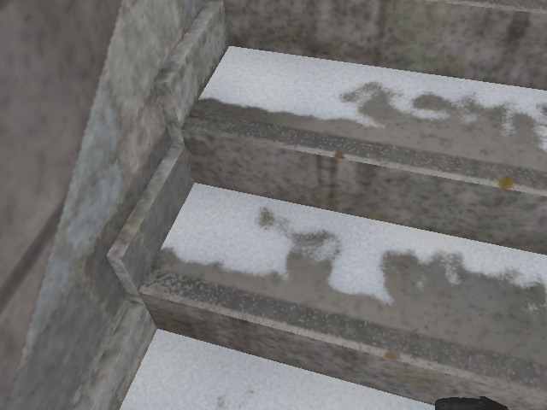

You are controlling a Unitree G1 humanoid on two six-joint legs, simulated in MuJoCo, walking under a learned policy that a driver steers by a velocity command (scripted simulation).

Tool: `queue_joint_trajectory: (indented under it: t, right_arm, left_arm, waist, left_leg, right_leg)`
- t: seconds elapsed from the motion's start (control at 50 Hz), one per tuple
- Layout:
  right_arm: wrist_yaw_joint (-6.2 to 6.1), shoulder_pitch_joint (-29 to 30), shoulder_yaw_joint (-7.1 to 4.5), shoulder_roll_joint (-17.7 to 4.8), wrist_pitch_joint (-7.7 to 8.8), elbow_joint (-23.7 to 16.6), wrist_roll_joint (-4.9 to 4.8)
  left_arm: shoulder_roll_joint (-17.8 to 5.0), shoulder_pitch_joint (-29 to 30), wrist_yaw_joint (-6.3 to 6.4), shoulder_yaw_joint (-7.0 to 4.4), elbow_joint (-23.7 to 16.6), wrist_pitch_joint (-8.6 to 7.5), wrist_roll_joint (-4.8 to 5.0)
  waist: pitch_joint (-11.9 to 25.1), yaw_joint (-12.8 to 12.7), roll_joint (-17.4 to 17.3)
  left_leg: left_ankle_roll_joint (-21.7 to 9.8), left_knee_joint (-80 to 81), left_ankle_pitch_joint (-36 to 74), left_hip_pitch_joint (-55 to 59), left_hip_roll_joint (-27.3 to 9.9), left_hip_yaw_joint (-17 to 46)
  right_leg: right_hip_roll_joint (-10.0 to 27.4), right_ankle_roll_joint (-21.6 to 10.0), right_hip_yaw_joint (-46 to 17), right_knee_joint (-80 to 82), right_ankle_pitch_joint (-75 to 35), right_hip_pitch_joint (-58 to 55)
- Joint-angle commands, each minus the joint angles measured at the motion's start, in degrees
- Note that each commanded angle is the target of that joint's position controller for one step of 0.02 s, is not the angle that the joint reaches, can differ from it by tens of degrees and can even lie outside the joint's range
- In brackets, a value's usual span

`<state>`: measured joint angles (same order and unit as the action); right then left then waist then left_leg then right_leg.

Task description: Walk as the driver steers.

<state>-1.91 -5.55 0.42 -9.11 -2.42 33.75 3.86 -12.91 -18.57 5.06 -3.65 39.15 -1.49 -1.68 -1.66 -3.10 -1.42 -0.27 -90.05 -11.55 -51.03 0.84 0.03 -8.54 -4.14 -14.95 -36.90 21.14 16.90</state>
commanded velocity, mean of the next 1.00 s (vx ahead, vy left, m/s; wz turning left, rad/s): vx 0.37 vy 0.00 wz -0.59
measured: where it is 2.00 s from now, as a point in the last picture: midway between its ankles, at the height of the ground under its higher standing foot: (389, 397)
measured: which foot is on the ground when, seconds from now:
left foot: up 0.00-0.20, down 0.22-0.66, up 0.68-1.00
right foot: down 0.00-0.20, up 0.22-0.64, down 0.66-1.00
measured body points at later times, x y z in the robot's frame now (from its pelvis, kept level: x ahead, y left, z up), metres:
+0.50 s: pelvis +0.16 +0.12 +0.01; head +0.22 +0.17 +0.46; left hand +0.46 +0.20 -0.07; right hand +0.03 -0.11 -0.08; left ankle +0.08 +0.24 -0.73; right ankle +0.20 -0.03 -0.42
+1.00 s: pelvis +0.36 +0.04 +0.19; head +0.40 +0.03 +0.63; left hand +0.49 +0.28 +0.04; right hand +0.59 -0.22 +0.22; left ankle +0.54 +0.05 -0.23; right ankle +0.29 +0.04 -0.56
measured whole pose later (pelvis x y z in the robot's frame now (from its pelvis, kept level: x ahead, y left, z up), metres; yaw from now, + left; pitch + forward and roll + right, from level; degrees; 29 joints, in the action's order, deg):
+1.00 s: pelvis +0.36 +0.04 +0.19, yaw -33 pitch +3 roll +2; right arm -6.5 11.4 5.3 0.0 0.6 22.4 2.0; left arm -15.4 -22.0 0.3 -3.8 54.0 -2.9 -1.6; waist -1.8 -4.3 4.2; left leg -2.8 -117.0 -24.4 -81.6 -0.5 -4.8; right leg -8.2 -8.1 -9.3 -21.2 10.6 7.4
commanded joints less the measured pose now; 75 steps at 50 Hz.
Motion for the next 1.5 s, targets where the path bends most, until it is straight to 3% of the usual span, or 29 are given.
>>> queue_joint_trajectory:
  t: [0.02,0.14,0.18,0.2,0.22,0.24,0.26,0.3,0.36,0.46,0.52,0.58,0.62,0.66,0.68,0.7,0.72,0.76,0.82,0.88,0.94,1.04,1.1,1.12,1.14,1.16,1.2,1.3,1.5]
  right_arm:
    - [0.48,12.04,-0.06,-2.16,2.10,-8.62,-0.10]
    - [1.13,9.42,0.76,-3.83,6.95,-14.45,-0.82]
    - [-1.37,-13.26,-4.07,-11.67,6.91,-7.34,-3.89]
    - [-2.41,-20.77,-5.16,-12.44,6.60,-1.84,-4.81]
    - [-2.76,-22.16,-4.96,-13.32,6.42,1.28,-1.90]
    - [-1.28,-21.54,-4.04,-13.45,6.89,0.73,0.45]
    - [-0.50,-19.66,-4.83,-13.40,5.67,-1.00,0.94]
    - [-2.28,-12.39,-4.59,-11.32,5.67,-0.11,-0.38]
    - [-2.17,-17.25,-3.06,-7.03,7.83,6.56,-2.91]
    - [-1.25,-21.51,-2.35,-3.89,10.14,15.65,-1.95]
    - [-4.36,-26.99,-2.82,-6.90,8.77,16.91,-3.67]
    - [-5.83,-26.65,-3.70,-11.18,9.34,15.91,-5.09]
    - [-5.03,-16.11,-4.93,-14.85,10.15,9.16,-6.69]
    - [-1.02,-16.65,-7.10,-17.58,9.80,6.38,-8.14]
    - [0.83,-11.66,-5.74,-10.90,8.96,2.40,-5.74]
    - [2.43,-6.70,-6.35,-10.42,9.31,-1.04,-3.37]
    - [1.11,-6.13,-6.18,-6.68,8.45,-1.82,-4.66]
    - [-2.08,0.01,-2.01,3.59,6.37,-6.31,-3.67]
    - [-3.94,-4.21,-0.19,2.90,3.88,-5.16,-1.87]
    - [-5.16,9.00,2.00,4.89,4.15,-10.36,-2.81]
    - [-5.58,18.77,3.89,5.78,3.54,-15.24,-1.09]
    - [-4.41,8.56,4.42,6.16,1.51,-9.28,-4.45]
    - [-4.32,-0.12,0.92,-1.34,2.54,-4.14,-4.98]
    - [-3.97,-4.76,-0.70,-4.25,3.39,-2.44,-4.53]
    - [-4.51,-0.11,-1.07,-7.57,2.57,-2.45,-1.81]
    - [-4.45,5.23,-1.06,-3.64,2.68,-3.12,-2.64]
    - [-4.74,7.24,-0.60,1.32,3.34,1.00,-4.03]
    - [-1.99,1.91,-1.28,-1.27,6.07,4.84,-3.20]
    - [-4.92,-3.93,-3.63,-7.53,6.71,5.91,-1.47]
  left_arm:
    - [-8.85,-3.46,-0.06,-2.68,-2.42,-1.61,-0.38]
    - [-14.42,10.65,0.45,-4.83,-6.99,-1.44,-1.50]
    - [-10.45,16.68,-2.00,-3.68,-7.69,-1.21,1.07]
    - [-6.36,16.07,-2.42,-2.91,-7.59,-2.78,0.98]
    - [0.15,14.09,-4.29,-1.92,-6.57,-3.71,0.42]
    - [4.80,5.22,-4.06,-0.93,-6.87,-4.59,2.25]
    - [-1.18,2.17,-4.54,-1.89,-4.16,-3.74,0.77]
    - [0.14,9.53,-5.86,-0.28,-4.26,-2.27,-1.09]
    - [0.04,23.92,-7.47,0.24,-8.76,1.75,-3.21]
    - [5.47,32.63,-5.68,3.21,-15.81,4.25,-0.93]
    - [6.11,36.73,-7.15,4.63,-18.79,5.45,-0.71]
    - [8.83,23.83,-5.67,5.26,-13.48,8.55,-1.49]
    - [0.64,8.38,-4.32,2.64,-9.63,9.61,-1.51]
    - [-4.96,12.59,-4.91,0.26,-10.02,8.25,-0.61]
    - [-8.32,17.67,-5.21,-1.27,-9.37,7.65,0.90]
    - [-10.20,12.57,-4.22,-2.99,-10.87,7.48,-0.16]
    - [-9.03,13.19,-4.10,-2.71,-6.55,6.04,-0.38]
    - [-4.84,8.17,-4.44,-1.57,1.67,3.17,-1.16]
    - [-1.97,5.80,-5.69,0.46,6.32,-0.55,-0.45]
    - [-5.72,0.94,-7.11,-0.33,10.67,-3.87,-0.84]
    - [-9.56,-0.52,-4.95,-1.18,11.85,-2.93,0.00]
    - [-9.45,-1.74,-2.55,-3.17,9.16,0.56,1.08]
    - [-12.71,1.27,-3.31,-5.35,5.69,-0.22,1.61]
    - [-10.89,2.30,-3.88,-5.23,3.98,-1.02,1.50]
    - [-6.05,1.43,-5.97,-4.45,1.33,0.26,0.81]
    - [-7.05,-0.55,-6.72,-4.67,1.32,1.88,-2.11]
    - [-4.63,-1.29,-6.40,-3.17,1.37,5.32,-2.59]
    - [-3.09,-0.75,-5.09,-1.13,-3.17,7.00,-2.13]
    - [1.43,4.64,-5.47,1.62,-3.72,4.87,-1.32]
  waist:
    - [3.38,-2.52,13.21]
    - [3.09,4.27,6.01]
    - [10.82,15.57,2.65]
    - [12.04,16.61,3.09]
    - [6.71,13.54,-8.20]
    - [14.48,5.12,-14.40]
    - [24.07,6.00,-11.22]
    - [12.66,3.67,-15.30]
    - [-0.56,4.47,-2.86]
    - [-3.58,2.56,-8.85]
    - [-2.45,5.59,-6.63]
    - [8.90,-0.57,-8.74]
    - [20.34,-8.09,-13.15]
    - [21.13,-5.65,-6.05]
    - [14.18,-4.55,12.83]
    - [20.55,-7.48,9.65]
    - [20.34,-3.82,6.47]
    - [1.96,1.49,1.76]
    - [-7.99,5.84,-2.64]
    - [-6.96,2.72,-0.35]
    - [-4.15,2.73,-3.72]
    - [13.15,3.77,8.01]
    - [17.25,6.81,10.27]
    - [20.78,9.29,-1.64]
    - [23.27,4.72,-19.19]
    - [23.04,2.69,-12.21]
    - [6.54,-0.88,2.57]
    - [3.59,-1.10,-0.55]
    - [6.77,-1.56,-6.83]
  left_leg:
    - [-1.78,3.46,-6.59,-13.42,-2.82,1.89]
    - [-2.63,26.65,-17.49,5.28,-6.81,9.49]
    - [0.84,64.44,5.60,39.69,-4.31,0.37]
    - [2.74,79.47,30.51,49.90,-5.06,-5.45]
    - [1.23,71.65,52.41,63.30,-12.41,-0.22]
    - [-1.12,52.12,110.84,71.84,-28.18,16.06]
    - [-6.23,54.34,95.53,72.49,-29.92,19.02]
    - [-10.09,63.06,35.06,58.60,-25.58,17.55]
    - [-4.28,68.85,26.34,49.03,-20.76,7.31]
    - [0.69,79.41,10.41,40.56,-10.85,-6.86]
    - [-3.37,87.87,44.34,51.68,-14.01,-10.58]
    - [-2.20,71.67,106.86,59.74,-19.38,-15.18]
    - [-4.33,53.02,120.32,54.14,-22.21,-11.79]
    - [-5.11,29.97,84.33,44.19,-17.53,-7.90]
    - [-0.39,2.45,10.39,9.70,-0.27,-6.65]
    - [1.91,-36.18,-1.20,0.69,4.69,2.50]
    - [1.20,-47.85,-1.27,-2.48,3.37,4.70]
    - [-2.05,-57.42,-5.83,-15.52,1.72,3.90]
    - [-2.48,-54.25,-11.85,-22.11,-0.01,1.53]
    - [-2.36,-56.06,-19.05,-28.72,0.37,-2.81]
    - [-1.92,-32.94,-18.25,-27.63,-1.54,-4.64]
    - [-3.62,5.67,-16.51,9.58,0.42,-6.83]
    - [-3.09,36.47,-19.99,28.57,3.41,-3.09]
    - [-7.44,40.25,-2.27,38.56,-6.93,9.12]
    - [-16.09,57.35,20.75,36.34,-22.24,37.81]
    - [-17.25,58.75,10.72,31.95,-21.28,41.33]
    - [-13.46,55.98,-11.31,20.56,-19.28,30.44]
    - [-11.69,51.28,3.90,21.00,-15.29,13.69]
    - [-10.38,49.46,7.26,26.08,-13.20,13.64]
  right_leg:
    - [16.51,-13.31,-22.87,14.24,-9.77,-17.76]
    - [16.99,-8.84,-18.67,14.78,-31.15,-9.61]
    - [2.00,-2.77,-5.31,-4.64,-55.81,-5.02]
    - [-1.32,-0.75,-0.68,-20.64,-45.11,-2.03]
    - [-7.41,2.29,2.65,-45.75,2.80,23.45]
    - [-7.06,4.42,-1.29,-69.95,13.72,40.18]
    - [-5.43,5.66,-0.37,-83.07,8.32,41.75]
    - [-2.47,4.33,7.83,-97.53,1.56,53.10]
    - [-0.81,-1.04,7.56,-102.55,1.44,61.93]
    - [1.99,-3.95,14.77,-79.25,-1.75,58.34]
    - [6.43,-3.49,26.46,-60.36,7.59,51.85]
    - [3.31,-7.30,31.02,-49.23,10.75,32.99]
    - [0.86,-9.57,24.22,-38.31,8.57,11.16]
    - [-2.46,-8.84,16.24,-11.62,6.61,-3.95]
    - [8.98,-16.99,-12.50,2.72,-8.21,-16.01]
    - [18.71,-23.83,-32.35,14.84,-23.34,-16.91]
    - [18.28,-23.32,-29.73,15.31,-7.27,-12.82]
    - [13.25,-17.38,-19.68,13.67,-4.29,0.91]
    - [11.90,-7.43,-5.89,14.13,-19.10,11.27]
    - [11.09,-7.25,-5.57,18.75,-23.19,11.61]
    - [10.41,-5.25,-6.04,22.30,-35.35,6.98]
    - [12.44,-3.20,4.40,14.14,-93.82,-7.86]
    - [11.04,-2.33,2.96,-0.19,-97.17,-12.11]
    - [5.86,-0.97,5.52,-21.68,-54.64,-4.42]
    - [-0.99,4.74,7.58,-49.07,-5.47,7.71]
    - [1.05,5.38,2.91,-63.26,-6.64,9.56]
    - [3.76,5.94,5.12,-63.81,-9.32,18.25]
    - [2.06,4.98,5.98,-57.15,-12.73,21.04]
    - [10.34,4.14,11.07,-29.03,-19.71,16.98]
Keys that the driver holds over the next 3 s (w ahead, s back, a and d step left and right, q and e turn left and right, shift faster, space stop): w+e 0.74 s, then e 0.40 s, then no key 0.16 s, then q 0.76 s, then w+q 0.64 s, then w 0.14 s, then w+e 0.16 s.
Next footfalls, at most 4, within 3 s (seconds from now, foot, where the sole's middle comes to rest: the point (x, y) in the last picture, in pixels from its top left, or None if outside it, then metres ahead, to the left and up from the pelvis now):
0.22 left None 0.12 0.23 -0.76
0.66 right None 0.32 0.02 -0.60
1.10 left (307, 281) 0.60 0.02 -0.43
1.66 right None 0.31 -0.19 -0.60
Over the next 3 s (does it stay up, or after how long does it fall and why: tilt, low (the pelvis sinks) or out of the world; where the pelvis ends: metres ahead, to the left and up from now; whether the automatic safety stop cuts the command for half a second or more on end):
stays up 0.75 -0.15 0.39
